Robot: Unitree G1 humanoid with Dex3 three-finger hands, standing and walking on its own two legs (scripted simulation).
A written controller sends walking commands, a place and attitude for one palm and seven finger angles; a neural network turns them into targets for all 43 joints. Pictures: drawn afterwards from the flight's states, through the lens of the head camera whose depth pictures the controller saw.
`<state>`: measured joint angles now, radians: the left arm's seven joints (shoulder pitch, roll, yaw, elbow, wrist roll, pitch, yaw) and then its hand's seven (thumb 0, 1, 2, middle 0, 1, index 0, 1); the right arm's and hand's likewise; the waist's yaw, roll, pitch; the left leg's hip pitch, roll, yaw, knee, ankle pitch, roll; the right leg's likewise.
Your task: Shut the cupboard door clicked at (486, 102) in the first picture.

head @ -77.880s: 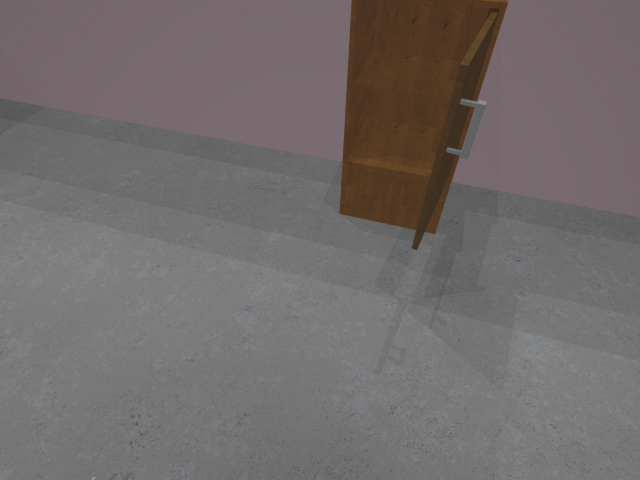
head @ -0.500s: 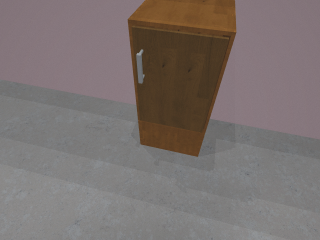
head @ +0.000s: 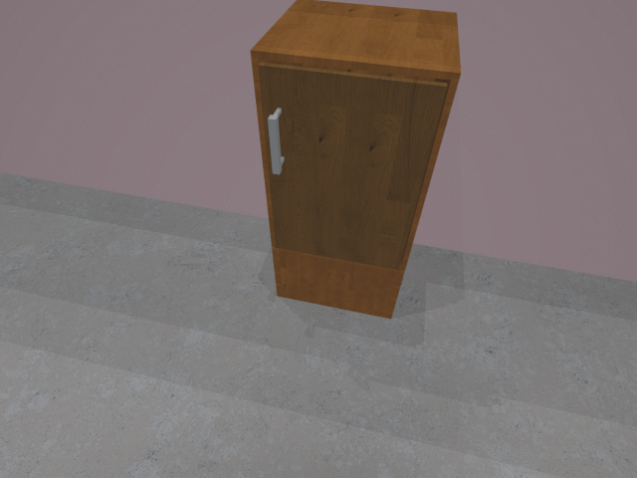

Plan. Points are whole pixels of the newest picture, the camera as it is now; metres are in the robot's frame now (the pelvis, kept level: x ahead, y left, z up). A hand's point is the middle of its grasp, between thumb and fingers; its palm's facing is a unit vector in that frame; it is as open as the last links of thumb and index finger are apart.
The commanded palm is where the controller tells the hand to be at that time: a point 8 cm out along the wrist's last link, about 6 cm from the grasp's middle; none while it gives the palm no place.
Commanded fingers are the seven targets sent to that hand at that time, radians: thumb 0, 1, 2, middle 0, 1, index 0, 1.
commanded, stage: look to check the result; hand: left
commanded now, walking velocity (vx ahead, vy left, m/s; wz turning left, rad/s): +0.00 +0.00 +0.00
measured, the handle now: (277, 141) +0.85 +0.14 -0.04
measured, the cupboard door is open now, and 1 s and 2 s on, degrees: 0 0 0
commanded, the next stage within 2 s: stand and wait in 0.54 s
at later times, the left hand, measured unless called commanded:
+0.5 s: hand out of the picture +0.02 +0.17 -0.17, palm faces +0.03 -0.97 -0.22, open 7.4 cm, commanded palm none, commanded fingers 0.00 0.90 0.90 -0.20 -0.30 -0.20 -0.30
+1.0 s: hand out of the picture +0.06 +0.18 -0.17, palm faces +0.02 -0.97 -0.25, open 7.4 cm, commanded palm none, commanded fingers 0.00 0.90 0.90 -0.20 -0.30 -0.20 -0.30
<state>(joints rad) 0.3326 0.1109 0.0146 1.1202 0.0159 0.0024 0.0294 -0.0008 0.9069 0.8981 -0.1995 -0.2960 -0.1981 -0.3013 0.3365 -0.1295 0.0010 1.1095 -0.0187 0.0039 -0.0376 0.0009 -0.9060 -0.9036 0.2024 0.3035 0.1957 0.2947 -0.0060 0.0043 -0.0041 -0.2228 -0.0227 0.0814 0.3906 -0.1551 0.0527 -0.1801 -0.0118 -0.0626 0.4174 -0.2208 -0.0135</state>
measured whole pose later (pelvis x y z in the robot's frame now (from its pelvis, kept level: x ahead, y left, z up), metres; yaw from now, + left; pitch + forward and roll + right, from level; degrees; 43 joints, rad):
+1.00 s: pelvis +0.03 -0.03 +0.00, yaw +0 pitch -2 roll +0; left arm 0.23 0.22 0.01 1.13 0.01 -0.02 0.02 0.00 0.91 0.90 -0.20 -0.30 -0.20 -0.30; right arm 0.21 -0.23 0.01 1.13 -0.02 0.00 -0.03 0.00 -0.91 -0.90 0.20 0.30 0.20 0.29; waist 0.00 0.01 0.03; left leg -0.13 0.01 0.07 0.33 -0.18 0.01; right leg -0.06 0.03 -0.07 0.31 -0.22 -0.05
